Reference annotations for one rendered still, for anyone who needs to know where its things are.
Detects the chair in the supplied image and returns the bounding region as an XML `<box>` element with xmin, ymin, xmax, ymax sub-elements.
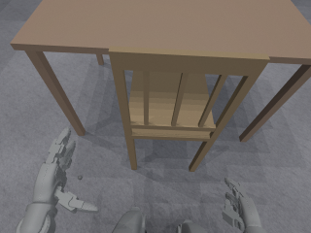
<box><xmin>108</xmin><ymin>46</ymin><xmax>270</xmax><ymax>172</ymax></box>

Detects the right robot thigh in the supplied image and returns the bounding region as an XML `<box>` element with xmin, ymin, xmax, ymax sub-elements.
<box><xmin>176</xmin><ymin>222</ymin><xmax>207</xmax><ymax>233</ymax></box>

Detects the robot thigh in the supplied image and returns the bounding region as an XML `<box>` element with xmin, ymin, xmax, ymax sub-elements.
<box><xmin>176</xmin><ymin>222</ymin><xmax>207</xmax><ymax>233</ymax></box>
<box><xmin>112</xmin><ymin>210</ymin><xmax>147</xmax><ymax>233</ymax></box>

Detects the table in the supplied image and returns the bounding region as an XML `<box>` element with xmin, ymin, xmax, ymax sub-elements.
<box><xmin>10</xmin><ymin>0</ymin><xmax>311</xmax><ymax>143</ymax></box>

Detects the right robot hand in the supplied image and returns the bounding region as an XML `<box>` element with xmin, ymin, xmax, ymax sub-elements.
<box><xmin>222</xmin><ymin>177</ymin><xmax>262</xmax><ymax>233</ymax></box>

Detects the left robot thigh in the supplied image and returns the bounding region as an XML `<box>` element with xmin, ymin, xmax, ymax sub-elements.
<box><xmin>112</xmin><ymin>210</ymin><xmax>147</xmax><ymax>233</ymax></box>

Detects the robot left forearm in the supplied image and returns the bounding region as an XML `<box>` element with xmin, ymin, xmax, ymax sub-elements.
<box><xmin>15</xmin><ymin>202</ymin><xmax>58</xmax><ymax>233</ymax></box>

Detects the left robot hand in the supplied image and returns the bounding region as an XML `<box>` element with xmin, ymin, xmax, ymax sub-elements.
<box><xmin>32</xmin><ymin>126</ymin><xmax>99</xmax><ymax>214</ymax></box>

